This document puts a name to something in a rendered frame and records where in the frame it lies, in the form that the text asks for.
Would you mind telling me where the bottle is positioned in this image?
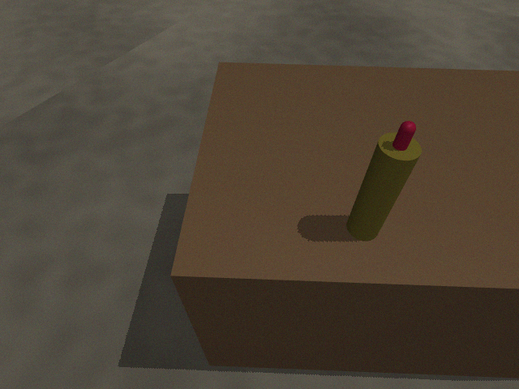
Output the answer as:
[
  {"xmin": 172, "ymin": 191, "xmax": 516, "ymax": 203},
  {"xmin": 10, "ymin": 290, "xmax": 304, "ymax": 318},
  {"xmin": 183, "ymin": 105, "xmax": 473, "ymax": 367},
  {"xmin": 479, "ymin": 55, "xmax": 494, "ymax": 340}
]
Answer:
[{"xmin": 346, "ymin": 121, "xmax": 422, "ymax": 242}]

